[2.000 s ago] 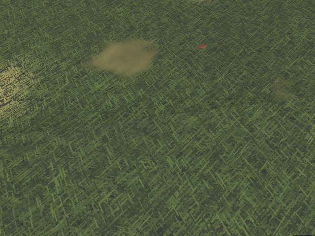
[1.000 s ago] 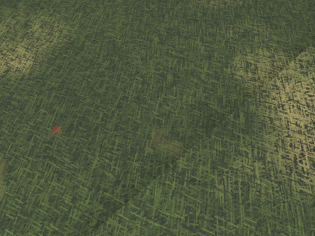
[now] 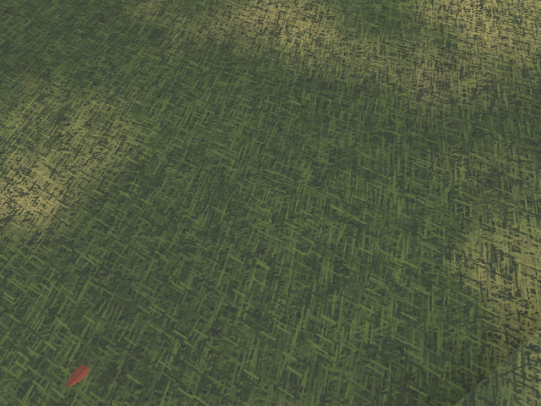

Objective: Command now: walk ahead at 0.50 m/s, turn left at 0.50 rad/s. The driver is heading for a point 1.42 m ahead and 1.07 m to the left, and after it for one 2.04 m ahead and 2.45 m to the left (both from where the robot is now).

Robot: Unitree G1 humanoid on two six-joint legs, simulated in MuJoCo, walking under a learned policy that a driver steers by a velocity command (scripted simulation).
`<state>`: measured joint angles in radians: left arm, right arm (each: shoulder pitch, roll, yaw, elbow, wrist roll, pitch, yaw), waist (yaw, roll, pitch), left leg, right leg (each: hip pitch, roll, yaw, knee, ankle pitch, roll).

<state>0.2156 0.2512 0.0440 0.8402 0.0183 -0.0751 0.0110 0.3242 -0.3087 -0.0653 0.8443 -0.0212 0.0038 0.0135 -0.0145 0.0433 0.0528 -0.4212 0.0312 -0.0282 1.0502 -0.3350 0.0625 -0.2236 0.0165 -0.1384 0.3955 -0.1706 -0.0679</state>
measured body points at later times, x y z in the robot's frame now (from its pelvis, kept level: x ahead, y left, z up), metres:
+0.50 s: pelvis +0.27 +0.08 -0.12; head +0.30 +0.11 +0.33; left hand +0.09 +0.26 -0.26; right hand +0.52 -0.06 -0.22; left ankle +0.38 +0.23 -0.84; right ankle +0.04 -0.08 -0.73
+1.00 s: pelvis +0.56 +0.13 -0.16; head +0.57 +0.11 +0.29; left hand +0.52 +0.43 -0.25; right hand +0.79 -0.04 -0.29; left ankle +0.41 +0.21 -0.79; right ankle +0.67 +0.06 -0.88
